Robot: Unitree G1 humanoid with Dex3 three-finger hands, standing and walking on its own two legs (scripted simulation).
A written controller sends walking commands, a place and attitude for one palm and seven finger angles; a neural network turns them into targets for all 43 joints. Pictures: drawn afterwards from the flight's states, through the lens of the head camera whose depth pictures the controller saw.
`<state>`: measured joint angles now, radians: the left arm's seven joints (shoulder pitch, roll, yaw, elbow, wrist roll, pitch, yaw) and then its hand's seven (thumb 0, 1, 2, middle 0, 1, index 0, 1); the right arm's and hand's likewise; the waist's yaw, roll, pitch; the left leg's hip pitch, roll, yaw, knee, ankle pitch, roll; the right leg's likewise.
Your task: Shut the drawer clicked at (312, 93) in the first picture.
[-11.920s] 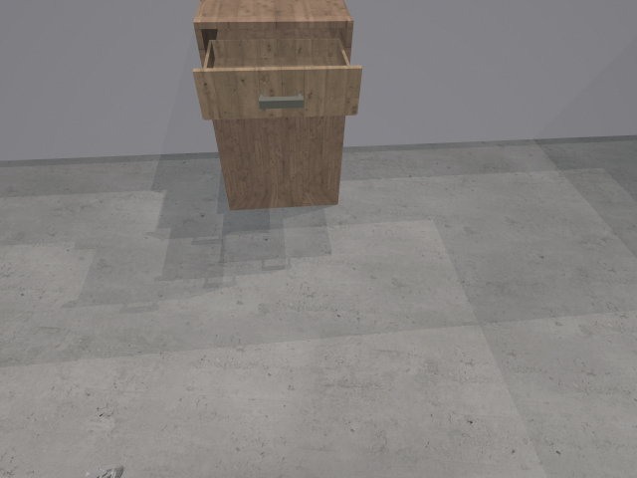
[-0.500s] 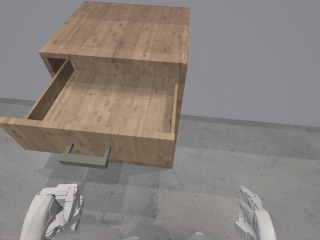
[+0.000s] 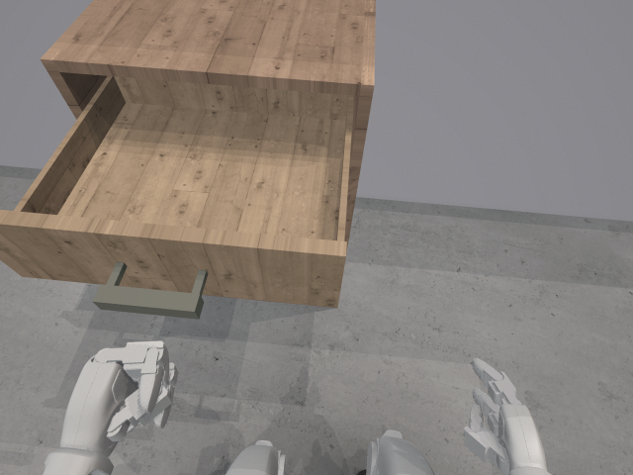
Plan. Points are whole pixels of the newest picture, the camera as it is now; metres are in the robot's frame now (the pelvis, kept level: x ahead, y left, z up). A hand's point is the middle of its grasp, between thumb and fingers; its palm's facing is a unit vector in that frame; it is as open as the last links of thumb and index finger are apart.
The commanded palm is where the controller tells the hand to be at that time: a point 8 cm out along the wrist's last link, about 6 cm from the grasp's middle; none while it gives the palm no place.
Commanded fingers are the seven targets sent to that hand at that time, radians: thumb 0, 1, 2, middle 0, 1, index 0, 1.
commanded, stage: bring the fist close to the handle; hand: left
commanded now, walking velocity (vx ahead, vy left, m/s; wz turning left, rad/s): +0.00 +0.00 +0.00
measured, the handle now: (155, 287) +0.33 +0.23 +0.03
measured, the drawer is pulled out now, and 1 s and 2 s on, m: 0.29 0.29 0.18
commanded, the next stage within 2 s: push the drawer shut in 0.52 s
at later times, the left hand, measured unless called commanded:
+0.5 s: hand (162, 388) +0.21 +0.18 +0.03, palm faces -0.03 -1.00 -0.06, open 3.3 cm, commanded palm +0.19 +0.24 +0.03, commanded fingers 0.00 0.90 0.90 -1.40 -1.60 -1.40 -1.60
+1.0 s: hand (172, 353) +0.25 +0.18 +0.03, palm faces -0.07 -1.00 -0.07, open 3.3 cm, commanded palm +0.24 +0.24 +0.03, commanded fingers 0.00 0.90 0.90 -1.40 -1.60 -1.40 -1.60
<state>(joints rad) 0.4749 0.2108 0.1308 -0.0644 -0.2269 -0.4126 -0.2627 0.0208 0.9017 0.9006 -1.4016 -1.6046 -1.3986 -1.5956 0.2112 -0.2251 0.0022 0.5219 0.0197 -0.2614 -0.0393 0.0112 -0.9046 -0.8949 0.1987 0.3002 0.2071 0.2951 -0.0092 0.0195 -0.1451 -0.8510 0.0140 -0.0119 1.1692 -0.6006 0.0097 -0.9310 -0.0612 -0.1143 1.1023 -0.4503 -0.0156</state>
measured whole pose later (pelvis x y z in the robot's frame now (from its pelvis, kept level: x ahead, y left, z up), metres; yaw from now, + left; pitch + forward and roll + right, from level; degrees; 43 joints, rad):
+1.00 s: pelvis +0.00 +0.00 -0.01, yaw +0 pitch +19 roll -2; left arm 0.28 0.26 0.16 0.03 -0.24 -0.39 -0.25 0.02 0.89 0.90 -1.40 -1.60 -1.40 -1.60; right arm 0.23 -0.24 0.03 0.49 0.02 -0.19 -0.04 0.01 -0.90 -0.89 0.20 0.30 0.21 0.30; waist -0.03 0.02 -0.16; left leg -0.95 0.01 -0.02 1.23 -0.62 0.02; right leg -1.02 -0.06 -0.12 1.15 -0.46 -0.01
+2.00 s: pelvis -0.02 +0.01 -0.01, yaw +0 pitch +20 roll -2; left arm -0.33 0.30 0.20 0.59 -0.18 -0.40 -0.24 -0.02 0.77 0.94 -1.40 -1.60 -1.40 -1.60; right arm 0.27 -0.26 0.04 0.61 0.02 -0.14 -0.04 0.01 -0.91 -0.89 0.20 0.30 0.21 0.30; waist -0.06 0.01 -0.13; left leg -0.98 0.00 0.00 1.19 -0.56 0.03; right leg -1.05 -0.07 -0.10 1.10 -0.40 0.00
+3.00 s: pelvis -0.03 +0.01 -0.02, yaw -1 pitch +25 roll -3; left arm -0.88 0.50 0.36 1.15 -0.09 -0.46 -0.28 -0.02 0.73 0.93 -1.40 -1.60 -1.40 -1.60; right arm 0.33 -0.28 0.06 0.64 -0.02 -0.02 -0.01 0.00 -0.91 -0.89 0.20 0.30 0.21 0.29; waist -0.17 0.01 -0.11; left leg -1.13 0.02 -0.01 1.25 -0.56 0.02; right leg -1.19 -0.05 -0.11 1.13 -0.38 -0.01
